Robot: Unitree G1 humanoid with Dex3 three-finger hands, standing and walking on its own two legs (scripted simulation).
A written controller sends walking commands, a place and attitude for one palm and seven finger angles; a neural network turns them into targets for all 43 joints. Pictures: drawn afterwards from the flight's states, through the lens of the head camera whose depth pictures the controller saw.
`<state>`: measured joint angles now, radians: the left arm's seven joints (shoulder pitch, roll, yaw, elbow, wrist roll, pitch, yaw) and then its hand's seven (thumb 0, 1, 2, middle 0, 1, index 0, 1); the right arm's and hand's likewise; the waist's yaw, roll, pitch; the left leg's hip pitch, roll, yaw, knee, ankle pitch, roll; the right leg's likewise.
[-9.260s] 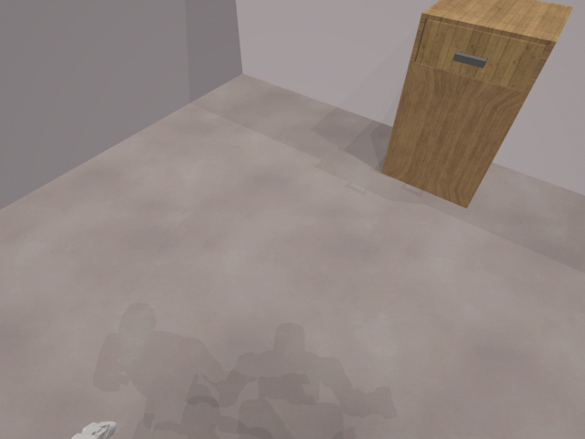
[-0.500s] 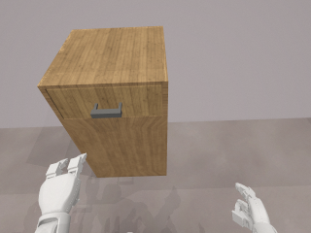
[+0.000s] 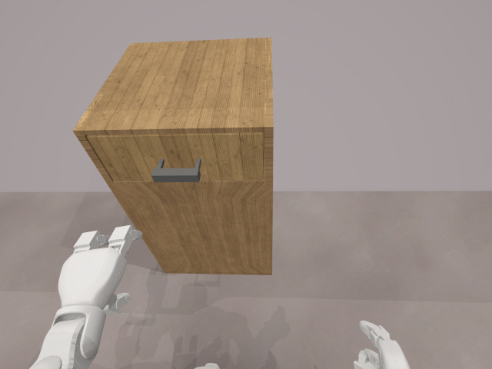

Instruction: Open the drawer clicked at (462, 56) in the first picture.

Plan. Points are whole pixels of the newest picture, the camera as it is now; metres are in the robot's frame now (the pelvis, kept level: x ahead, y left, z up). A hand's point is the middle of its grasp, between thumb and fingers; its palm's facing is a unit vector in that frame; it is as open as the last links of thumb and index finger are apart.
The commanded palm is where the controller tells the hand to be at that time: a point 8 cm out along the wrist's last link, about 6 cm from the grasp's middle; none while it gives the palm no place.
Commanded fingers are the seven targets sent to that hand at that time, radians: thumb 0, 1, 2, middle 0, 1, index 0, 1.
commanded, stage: raise the hand with hooked fingers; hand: left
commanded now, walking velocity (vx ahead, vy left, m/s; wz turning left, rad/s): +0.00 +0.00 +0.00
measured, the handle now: (178, 168) +0.56 +0.23 -0.05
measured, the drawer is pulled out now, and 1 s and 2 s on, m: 0.00 0.00 0.00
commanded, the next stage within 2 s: move the hooked fingers above the handle in 1.08 s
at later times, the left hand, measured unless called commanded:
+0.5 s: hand (98, 229) +0.30 +0.27 +0.08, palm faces +0.07 -0.09 -0.99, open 13.5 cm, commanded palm +0.28 +0.27 +0.14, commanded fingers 0.00 -0.50 0.30 -0.30 -1.20 -0.30 -1.20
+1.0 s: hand (99, 219) +0.31 +0.26 +0.10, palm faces +0.03 -0.09 -1.00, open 13.8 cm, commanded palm +0.29 +0.27 +0.16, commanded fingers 0.00 -0.50 0.30 -0.30 -1.20 -0.30 -1.20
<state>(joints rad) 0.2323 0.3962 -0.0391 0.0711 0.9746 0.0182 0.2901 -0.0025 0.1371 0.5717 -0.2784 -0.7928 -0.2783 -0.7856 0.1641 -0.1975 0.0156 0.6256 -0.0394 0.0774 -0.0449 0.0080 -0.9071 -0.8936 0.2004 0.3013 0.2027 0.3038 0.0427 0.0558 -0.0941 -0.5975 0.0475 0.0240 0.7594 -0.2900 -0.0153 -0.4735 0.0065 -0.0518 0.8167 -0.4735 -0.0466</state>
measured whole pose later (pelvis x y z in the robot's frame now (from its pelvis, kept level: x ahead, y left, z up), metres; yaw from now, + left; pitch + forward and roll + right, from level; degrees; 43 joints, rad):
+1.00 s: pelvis +0.01 +0.03 +0.03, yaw +0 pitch +3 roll +0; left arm -0.05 0.46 -0.07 0.08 0.93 0.01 0.11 0.00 -0.49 0.30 -0.32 -1.20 -0.32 -1.20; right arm 0.17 -0.26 -0.03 0.65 0.01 0.12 -0.03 0.01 -0.91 -0.89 0.20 0.30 0.20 0.30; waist 0.06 0.07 -0.03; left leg -0.38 0.01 0.04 0.54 -0.21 0.01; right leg -0.25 -0.02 -0.04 0.56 -0.37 -0.01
